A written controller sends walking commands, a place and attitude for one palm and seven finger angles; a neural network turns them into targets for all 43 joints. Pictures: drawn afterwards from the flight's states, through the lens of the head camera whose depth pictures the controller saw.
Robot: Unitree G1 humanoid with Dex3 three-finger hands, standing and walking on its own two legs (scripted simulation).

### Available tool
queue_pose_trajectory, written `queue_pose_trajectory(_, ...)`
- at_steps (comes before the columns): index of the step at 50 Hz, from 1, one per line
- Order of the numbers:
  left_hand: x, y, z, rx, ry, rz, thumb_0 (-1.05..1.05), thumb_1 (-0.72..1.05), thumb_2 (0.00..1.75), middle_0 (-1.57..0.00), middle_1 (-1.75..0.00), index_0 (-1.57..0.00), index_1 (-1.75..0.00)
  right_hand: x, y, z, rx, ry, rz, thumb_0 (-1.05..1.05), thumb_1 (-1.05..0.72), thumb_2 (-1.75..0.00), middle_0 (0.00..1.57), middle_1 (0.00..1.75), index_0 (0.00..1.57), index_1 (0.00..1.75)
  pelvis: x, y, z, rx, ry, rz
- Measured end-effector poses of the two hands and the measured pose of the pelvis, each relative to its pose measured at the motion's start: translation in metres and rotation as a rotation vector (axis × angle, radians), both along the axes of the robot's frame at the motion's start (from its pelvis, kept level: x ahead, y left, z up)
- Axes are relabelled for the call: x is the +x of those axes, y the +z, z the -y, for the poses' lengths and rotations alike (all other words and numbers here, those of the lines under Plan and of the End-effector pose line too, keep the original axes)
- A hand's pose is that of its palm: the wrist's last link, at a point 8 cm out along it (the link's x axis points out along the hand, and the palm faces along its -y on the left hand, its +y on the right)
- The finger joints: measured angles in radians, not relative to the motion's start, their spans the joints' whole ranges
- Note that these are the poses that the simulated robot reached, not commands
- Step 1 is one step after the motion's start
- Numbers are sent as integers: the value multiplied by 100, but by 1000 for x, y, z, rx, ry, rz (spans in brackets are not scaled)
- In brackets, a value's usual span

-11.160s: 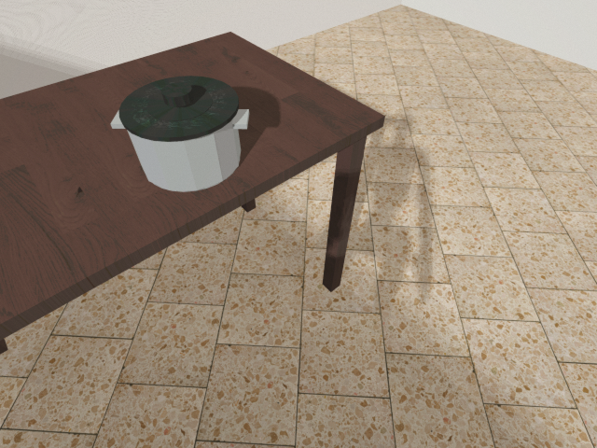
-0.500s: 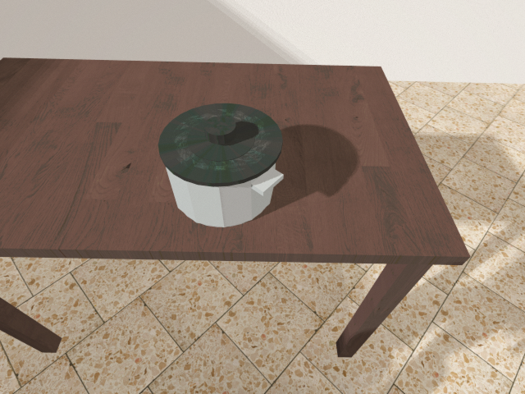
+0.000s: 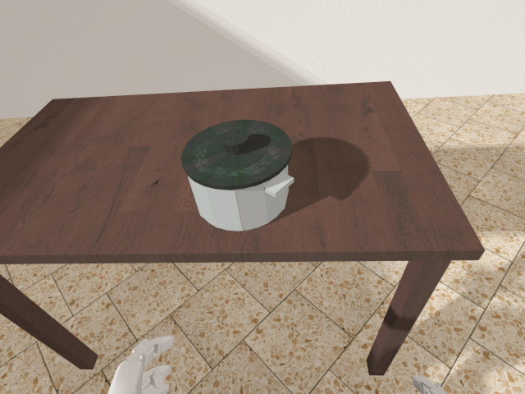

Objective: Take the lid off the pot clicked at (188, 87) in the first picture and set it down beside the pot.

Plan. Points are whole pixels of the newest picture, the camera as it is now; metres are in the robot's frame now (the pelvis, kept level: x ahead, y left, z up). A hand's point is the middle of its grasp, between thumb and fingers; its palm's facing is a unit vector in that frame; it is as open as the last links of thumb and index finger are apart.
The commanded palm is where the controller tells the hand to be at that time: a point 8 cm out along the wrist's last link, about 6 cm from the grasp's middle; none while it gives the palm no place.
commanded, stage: lift the closed hand beside the body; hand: left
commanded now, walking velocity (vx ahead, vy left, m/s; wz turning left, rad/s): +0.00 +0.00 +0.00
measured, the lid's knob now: (235, 141) +0.52 +0.07 +0.14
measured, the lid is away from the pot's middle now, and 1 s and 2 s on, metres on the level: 0.00 0.00 0.00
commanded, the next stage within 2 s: raise the hand higher, near the body in 0.38 s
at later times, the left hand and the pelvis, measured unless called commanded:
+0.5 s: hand out of the picture +0.11 +0.23 +0.04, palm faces +0.27 -0.89 -0.36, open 3.1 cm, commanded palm +0.06 +0.27 +0.07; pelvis -0.02 +0.00 +0.00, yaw +0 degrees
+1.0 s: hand (57, 371) +0.14 +0.24 +0.10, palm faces +0.28 -0.87 -0.40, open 3.1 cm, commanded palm +0.08 +0.28 +0.13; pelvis -0.01 +0.02 +0.00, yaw +0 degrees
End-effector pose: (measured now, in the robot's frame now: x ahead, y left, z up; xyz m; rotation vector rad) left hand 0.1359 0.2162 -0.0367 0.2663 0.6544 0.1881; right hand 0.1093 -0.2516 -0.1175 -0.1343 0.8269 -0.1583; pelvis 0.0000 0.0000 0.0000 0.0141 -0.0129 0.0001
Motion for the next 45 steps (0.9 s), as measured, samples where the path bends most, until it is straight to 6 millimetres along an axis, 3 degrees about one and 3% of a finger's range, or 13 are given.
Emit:
queue_pose_trajectory(2,-1,7,6,-45,-8,60,3,94,90,-46,-59,-46,-60,23,19,1,-1,2,89,1,-92,-90,20,30,20,30,-5,0,4,3,-14,1)
queue_pose_trajectory(7,-29,29,0,-74,13,190,2,91,90,-67,-81,-66,-82,68,73,-4,-55,74,289,1,-92,-90,20,30,20,30,-16,1,13,-6,-11,30)
queue_pose_trajectory(11,-47,43,-16,-30,58,228,2,90,90,-84,-100,-84,-100,87,93,-13,-85,147,361,1,-91,-90,20,30,20,30,-25,1,14,-21,10,44)
queue_pose_trajectory(15,-58,60,-28,14,84,260,2,90,90,-101,-118,-101,-119,87,90,-26,-69,174,356,1,-91,-90,20,30,20,30,-29,3,12,-24,14,46)
queue_pose_trajectory(20,-63,76,-39,57,89,293,2,90,90,-117,-136,-117,-136,68,70,-40,-33,172,264,1,-91,-90,20,30,20,30,-27,3,8,-25,15,53)
queue_pose_trajectory(26,-59,101,-56,138,76,337,2,89,90,-126,-145,-125,-146,39,45,-48,-2,137,146,1,-91,-90,20,30,20,30,-23,4,1,-25,5,61)
queue_pose_trajectory(31,-53,111,-61,165,45,353,2,90,90,-128,-148,-128,-149,28,36,-48,3,109,110,1,-91,-90,20,30,20,30,-21,4,-7,-26,0,61)
queue_pose_trajectory(36,-46,125,-60,178,-1,400,2,89,90,-129,-149,-129,-150,30,39,-45,-18,87,124,1,-91,-90,20,30,20,30,-18,4,-13,-26,-8,55)
queue_pose_trajectory(45,-38,144,-63,193,-19,501,2,89,90,-130,-150,-129,-150,55,58,-49,-36,100,222,1,-91,-90,20,30,20,30,-14,3,-20,-28,-8,58)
